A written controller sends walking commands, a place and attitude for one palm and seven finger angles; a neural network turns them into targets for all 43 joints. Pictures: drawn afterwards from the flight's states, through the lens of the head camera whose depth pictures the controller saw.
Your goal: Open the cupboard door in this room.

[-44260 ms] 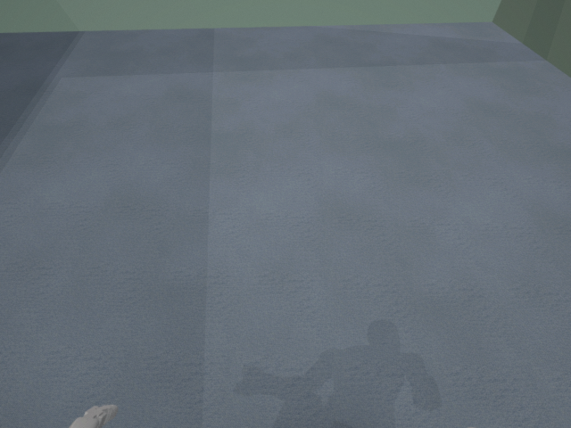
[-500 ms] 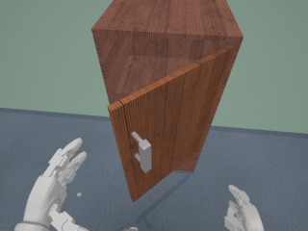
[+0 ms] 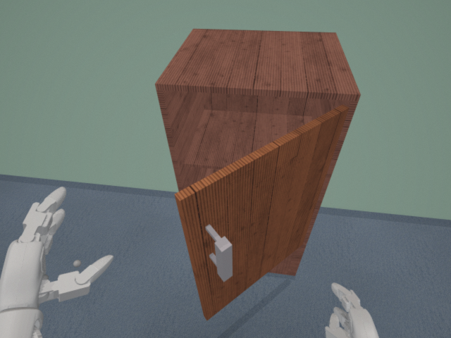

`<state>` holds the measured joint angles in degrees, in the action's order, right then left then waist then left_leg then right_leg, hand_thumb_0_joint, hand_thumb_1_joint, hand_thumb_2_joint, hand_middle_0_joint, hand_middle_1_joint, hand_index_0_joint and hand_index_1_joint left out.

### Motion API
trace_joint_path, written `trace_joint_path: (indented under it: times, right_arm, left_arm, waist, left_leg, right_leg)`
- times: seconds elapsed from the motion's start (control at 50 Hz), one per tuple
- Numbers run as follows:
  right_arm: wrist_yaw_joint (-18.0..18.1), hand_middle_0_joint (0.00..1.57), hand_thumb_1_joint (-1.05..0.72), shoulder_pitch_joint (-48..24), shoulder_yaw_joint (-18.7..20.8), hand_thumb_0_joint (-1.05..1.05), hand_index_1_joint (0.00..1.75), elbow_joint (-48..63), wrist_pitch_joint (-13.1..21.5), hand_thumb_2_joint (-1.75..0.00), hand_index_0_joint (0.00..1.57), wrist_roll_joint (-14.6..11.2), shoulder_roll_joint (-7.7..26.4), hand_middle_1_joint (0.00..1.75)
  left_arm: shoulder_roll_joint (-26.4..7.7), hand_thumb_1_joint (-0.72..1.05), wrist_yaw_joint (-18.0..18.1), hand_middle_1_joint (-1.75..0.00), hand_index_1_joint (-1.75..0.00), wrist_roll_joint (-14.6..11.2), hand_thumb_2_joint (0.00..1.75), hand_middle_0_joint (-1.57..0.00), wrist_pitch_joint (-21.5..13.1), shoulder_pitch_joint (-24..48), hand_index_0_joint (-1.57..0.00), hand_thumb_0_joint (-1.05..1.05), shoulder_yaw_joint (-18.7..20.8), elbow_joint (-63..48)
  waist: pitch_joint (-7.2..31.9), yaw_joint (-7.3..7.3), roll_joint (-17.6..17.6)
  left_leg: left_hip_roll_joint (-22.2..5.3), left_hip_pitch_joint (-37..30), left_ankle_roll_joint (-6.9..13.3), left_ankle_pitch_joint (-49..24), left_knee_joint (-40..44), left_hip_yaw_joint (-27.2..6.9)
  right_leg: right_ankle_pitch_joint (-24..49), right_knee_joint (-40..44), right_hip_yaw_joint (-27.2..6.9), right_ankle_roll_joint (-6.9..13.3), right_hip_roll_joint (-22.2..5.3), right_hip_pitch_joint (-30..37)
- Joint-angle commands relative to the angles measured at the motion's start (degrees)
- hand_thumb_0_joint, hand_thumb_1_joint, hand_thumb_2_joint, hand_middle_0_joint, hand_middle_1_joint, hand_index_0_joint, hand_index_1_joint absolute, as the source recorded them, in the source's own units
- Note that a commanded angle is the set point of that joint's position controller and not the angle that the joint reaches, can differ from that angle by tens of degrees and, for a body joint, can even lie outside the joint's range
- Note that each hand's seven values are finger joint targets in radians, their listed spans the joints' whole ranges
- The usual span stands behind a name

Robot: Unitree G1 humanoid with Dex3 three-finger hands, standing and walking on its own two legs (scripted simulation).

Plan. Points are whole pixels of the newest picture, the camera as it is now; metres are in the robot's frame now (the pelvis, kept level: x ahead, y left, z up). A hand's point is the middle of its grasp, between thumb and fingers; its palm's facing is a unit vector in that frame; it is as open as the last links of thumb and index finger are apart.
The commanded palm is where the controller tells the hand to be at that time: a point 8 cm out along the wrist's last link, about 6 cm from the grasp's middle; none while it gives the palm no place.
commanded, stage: draw the hand back to the body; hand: left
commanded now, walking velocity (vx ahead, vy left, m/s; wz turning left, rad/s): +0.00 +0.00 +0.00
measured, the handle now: (218, 252) +0.29 +0.06 -0.02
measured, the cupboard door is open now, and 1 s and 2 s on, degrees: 45 45 45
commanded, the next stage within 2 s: step back with the hand held close in 0.62 s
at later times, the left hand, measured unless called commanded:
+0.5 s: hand (74, 240) +0.20 +0.23 +0.15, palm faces +0.41 -0.82 -0.40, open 7.5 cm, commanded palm +0.15 +0.28 +0.18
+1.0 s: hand (73, 247) +0.18 +0.22 +0.16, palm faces +0.33 -0.80 -0.50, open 7.4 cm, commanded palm +0.13 +0.27 +0.19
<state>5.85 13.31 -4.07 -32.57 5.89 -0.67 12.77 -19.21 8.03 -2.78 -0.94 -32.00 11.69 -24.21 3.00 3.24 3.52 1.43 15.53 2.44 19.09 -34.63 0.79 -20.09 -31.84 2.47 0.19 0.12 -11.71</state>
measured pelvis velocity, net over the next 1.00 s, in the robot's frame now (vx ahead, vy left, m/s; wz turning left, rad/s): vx -0.02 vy -0.03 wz -0.02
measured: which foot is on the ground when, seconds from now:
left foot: down 0.00-1.00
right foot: down 0.00-1.00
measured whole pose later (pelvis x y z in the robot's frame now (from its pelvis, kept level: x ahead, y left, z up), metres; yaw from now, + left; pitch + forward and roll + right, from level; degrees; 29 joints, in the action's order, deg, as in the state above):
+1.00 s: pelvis -0.02 -0.03 +0.01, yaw -1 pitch +0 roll -1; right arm 4.6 8.7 0.6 -33.6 0.2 -0.3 14.6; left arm -22.6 5.8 -3.6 -6.6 -31.7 20.5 -25.5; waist -1.1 0.4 3.4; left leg -0.8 12.6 0.4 12.2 -24.8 0.9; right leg -12.7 -21.8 2.1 2.1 2.5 -9.1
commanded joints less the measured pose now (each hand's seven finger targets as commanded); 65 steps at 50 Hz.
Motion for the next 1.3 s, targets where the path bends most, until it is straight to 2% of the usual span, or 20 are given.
trace_joint_path:
  times: [0.0, 0.22, 0.28, 0.32, 0.38, 0.48, 0.64, 0.7, 0.72, 0.74, 0.76, 0.8, 0.86, 0.9, 0.92, 0.98, 1.02, 1.1, 1.14, 1.28]
  right_arm:
    - [0.3, 0.20, -0.90, -7.6, 2.8, 0.00, 0.30, 8.6, 3.4, -0.90, 0.20, 0.4, 6.2, 0.30]
    - [-0.6, 0.20, -0.90, -9.1, 3.6, 0.00, 0.30, 6.2, 2.8, -0.90, 0.20, 0.8, 6.4, 0.30]
    - [-1.1, 0.20, -0.90, -9.2, 3.9, 0.00, 0.30, 6.0, 1.7, -0.90, 0.20, 0.8, 6.3, 0.30]
    - [-1.1, 0.20, -0.90, -9.6, 4.4, 0.00, 0.30, 5.9, 1.1, -0.90, 0.20, 0.7, 6.7, 0.30]
    - [-1.2, 0.20, -0.90, -9.8, 4.6, 0.00, 0.30, 6.3, 0.9, -0.90, 0.20, 0.9, 6.7, 0.30]
    - [-0.7, 0.20, -0.90, -10.5, 4.3, 0.00, 0.30, 6.0, 1.9, -0.90, 0.20, 1.0, 6.2, 0.30]
    - [-0.6, 0.20, -0.90, -10.8, 4.6, 0.00, 0.30, 4.8, 1.9, -0.90, 0.20, 0.9, 6.1, 0.30]
    - [-0.7, 0.20, -0.90, -10.9, 4.9, 0.00, 0.30, 4.9, 1.9, -0.90, 0.20, 0.8, 6.2, 0.30]
    - [-0.6, 0.20, -0.90, -11.2, 4.8, 0.00, 0.30, 4.8, 2.1, -0.90, 0.20, 0.8, 6.5, 0.30]
    - [-0.6, 0.20, -0.90, -10.2, 5.3, 0.00, 0.30, 6.6, 0.9, -0.90, 0.20, 0.3, 7.9, 0.30]
    - [-0.7, 0.20, -0.90, -10.1, 5.5, 0.00, 0.30, 5.6, 0.0, -0.90, 0.20, 0.6, 7.2, 0.30]
    - [-1.0, 0.20, -0.90, -10.4, 5.6, 0.00, 0.30, 6.5, -1.1, -0.90, 0.20, 0.7, 7.2, 0.30]
    - [-0.8, 0.20, -0.90, -9.8, 6.0, 0.00, 0.30, 7.4, -2.1, -0.90, 0.20, 0.7, 7.3, 0.30]
    - [-0.7, 0.20, -0.90, -9.9, 6.4, 0.00, 0.30, 8.1, -2.6, -0.90, 0.20, 0.4, 7.2, 0.30]
    - [-0.5, 0.20, -0.90, -10.1, 6.5, 0.00, 0.30, 8.1, -2.8, -0.90, 0.20, 0.5, 7.3, 0.30]
    - [-0.3, 0.20, -0.90, -10.0, 6.8, 0.00, 0.30, 9.0, -3.6, -0.90, 0.20, 0.0, 7.1, 0.30]
    - [0.0, 0.20, -0.90, -10.4, 7.0, 0.00, 0.30, 9.2, -3.8, -0.90, 0.20, -0.1, 7.3, 0.30]
    - [0.1, 0.20, -0.90, -9.9, 7.2, 0.00, 0.30, 9.4, -3.9, -0.90, 0.20, -0.2, 7.3, 0.30]
    - [0.1, 0.20, -0.90, -9.8, 7.2, 0.00, 0.30, 9.5, -3.6, -0.90, 0.20, -0.3, 7.5, 0.30]
    - [0.0, 0.20, -0.90, -9.2, 6.9, 0.00, 0.30, 9.9, -2.2, -0.90, 0.20, 0.0, 8.5, 0.30]
  left_arm:
    - [-9.1, 0.51, 0.4, -0.30, -0.30, 0.1, 0.74, -0.19, -4.0, 4.7, -0.19, 0.00, 8.0, -12.3]
    - [-13.6, 0.90, 0.1, -0.30, -0.30, -0.6, 0.90, -0.20, -5.1, 10.1, -0.20, 0.00, 15.8, -13.0]
    - [-9.3, 0.90, -1.0, -0.30, -0.30, -1.1, 0.90, -0.20, -4.5, 7.3, -0.20, 0.00, 12.7, -8.1]
    - [-8.5, 0.90, -1.5, -0.30, -0.30, -1.2, 0.90, -0.20, -4.2, 7.0, -0.20, 0.00, 11.7, -6.2]
    - [-10.9, 0.90, -1.4, -0.30, -0.30, -0.9, 0.90, -0.20, -5.0, 9.2, -0.20, 0.00, 13.0, -10.0]
    - [-13.3, 0.90, -0.9, -0.30, -0.30, -0.7, 0.90, -0.20, -5.8, 10.5, -0.20, 0.00, 14.5, -13.7]
    - [-11.1, 0.90, -1.5, -0.30, -0.30, -1.2, 0.90, -0.20, -5.6, 9.1, -0.20, 0.00, 13.4, -8.2]
    - [-11.0, 0.90, -1.8, -0.30, -0.30, -1.3, 0.90, -0.20, -6.2, 9.4, -0.20, 0.00, 13.2, -8.3]
    - [-12.9, 0.90, -1.6, -0.30, -0.30, -1.2, 0.90, -0.20, -6.7, 14.6, -0.20, 0.00, 13.7, -11.2]
    - [-18.8, 0.90, -1.1, -0.30, -0.30, -0.6, 0.90, -0.20, -8.6, 16.0, -0.20, 0.00, 20.0, -12.3]
    - [-15.1, 0.90, -1.5, -0.30, -0.30, -0.6, 0.90, -0.20, -8.8, 10.2, -0.20, 0.00, 17.5, -8.2]
    - [-13.8, 0.90, -1.7, -0.30, -0.30, -0.4, 0.90, -0.20, -8.7, 7.5, -0.20, 0.00, 15.9, -9.2]
    - [-13.7, 0.90, -1.3, -0.30, -0.30, -0.5, 0.90, -0.20, -9.4, 3.4, -0.20, 0.00, 16.2, -11.6]
    - [-14.4, 0.90, -1.0, -0.30, -0.30, -0.7, 0.90, -0.20, -9.5, 2.0, -0.20, 0.00, 17.1, -13.3]
    - [-15.6, 0.90, -0.7, -0.30, -0.30, -0.8, 0.90, -0.20, -9.6, 1.5, -0.20, 0.00, 18.2, -13.7]
    - [-16.2, 0.90, -0.3, -0.30, -0.30, -1.1, 0.90, -0.20, -9.4, 0.3, -0.20, 0.00, 19.2, -13.9]
    - [-16.9, 0.90, 0.0, -0.30, -0.30, -1.1, 0.90, -0.20, -9.7, 0.6, -0.20, 0.00, 19.7, -14.5]
    - [-16.0, 0.90, 0.4, -0.30, -0.30, -1.0, 0.90, -0.20, -9.7, 0.0, -0.20, 0.00, 19.2, -12.6]
    - [-15.8, 0.90, 0.6, -0.30, -0.30, -0.9, 0.90, -0.20, -9.9, -0.2, -0.20, 0.00, 18.8, -13.2]
    - [-15.5, 0.90, 1.5, -0.30, -0.30, 0.7, 0.90, -0.20, -12.0, 1.7, -0.20, 0.00, 18.3, -15.4]
  waist:
    - [1.8, 0.17, -0.3]
    - [1.6, 1.04, 2.3]
    - [-0.9, 0.63, -2.1]
    - [-1.9, 0.58, -2.5]
    - [2.0, 0.82, -1.5]
    - [3.6, 1.09, 1.6]
    - [-2.7, 0.73, -0.9]
    - [-1.7, 0.76, -1.8]
    - [-0.3, 0.62, -1.2]
    - [-4.5, -2.41, -3.3]
    - [-2.5, -2.40, -4.6]
    - [-1.5, -2.51, -4.1]
    - [3.6, -2.57, -0.1]
    - [6.0, -2.56, -0.4]
    - [6.8, -2.41, 0.3]
    - [7.3, -2.49, -2.4]
    - [6.9, -2.44, -1.2]
    - [4.6, -2.65, -2.9]
    - [4.1, -2.69, -1.9]
    - [-1.6, -3.14, 1.2]
  left_leg:
    - [-3.1, -7.5, -1.5, -20.1, 8.8, -3.4]
    - [-3.1, -12.3, -1.8, -26.7, 11.8, -2.2]
    - [-3.1, -12.1, -1.3, -24.5, 12.5, -1.5]
    - [-3.1, -12.3, -1.0, -23.0, 12.8, -1.1]
    - [-2.5, -13.6, -0.6, -23.3, 12.6, -0.9]
    - [-2.1, -14.8, -0.7, -24.1, 12.2, -0.6]
    - [-2.2, -13.8, -0.6, -20.4, 13.1, -0.3]
    - [-2.1, -14.2, -0.4, -19.2, 13.2, 0.0]
    - [-2.0, -14.5, -0.4, -19.0, 13.3, -0.3]
    - [-3.0, -10.9, 0.3, -16.6, 10.2, -2.1]
    - [-2.9, -11.3, 0.3, -16.6, 8.9, -2.1]
    - [-2.8, -11.0, 0.1, -17.4, 8.6, -1.5]
    - [-3.5, -11.0, -0.1, -23.0, 8.9, -1.2]
    - [-4.0, -11.5, -0.2, -26.1, 8.7, -1.1]
    - [-4.1, -11.1, -0.2, -27.1, 8.9, -1.4]
    - [-4.6, -9.9, -0.4, -28.2, 8.9, -1.9]
    - [-4.7, -8.8, -0.4, -28.1, 9.5, -2.3]
    - [-5.0, -5.5, -0.3, -22.4, 10.3, -3.0]
    - [-5.2, -3.9, -0.1, -19.1, 11.1, -3.6]
    - [-6.6, 7.4, 1.3, 6.2, 15.4, -7.7]
  right_leg:
    - [15.6, 6.9, -0.1, 1.3, -0.3, 1.3]
    - [21.6, 11.0, -0.8, 1.6, -0.1, 6.8]
    - [21.6, 11.9, -0.6, 1.0, 0.0, 6.0]
    - [21.3, 12.9, -0.8, 1.1, 0.0, 5.8]
    - [22.6, 12.8, -1.3, 0.9, -0.2, 7.6]
    - [24.3, 13.3, -1.8, 0.9, -0.4, 8.3]
    - [21.4, 15.6, -2.1, 0.7, -0.1, 5.7]
    - [20.1, 16.0, -2.5, 0.5, -0.1, 5.8]
    - [20.0, 16.1, -2.6, 0.6, -0.3, 6.6]
    - [22.8, 18.4, -6.7, -0.2, -3.2, -0.5]
    - [24.5, 17.8, -6.2, -0.1, -4.4, -0.1]
    - [25.8, 17.3, -5.7, -0.6, -5.0, -0.6]
    - [29.5, 13.8, -4.5, -0.5, -4.9, 2.0]
    - [31.2, 12.5, -4.3, -0.7, -4.6, 2.5]
    - [31.6, 11.8, -4.0, -0.5, -4.7, 3.2]
    - [31.4, 10.7, -4.0, -0.4, -4.1, 3.0]
    - [30.4, 10.0, -3.8, -0.3, -3.9, 2.8]
    - [24.2, 10.7, -4.6, -0.4, -3.5, 0.9]
    - [21.4, 10.6, -4.8, -0.2, -3.3, 1.0]
    - [0.9, 11.1, -5.8, 0.1, -1.8, -0.7]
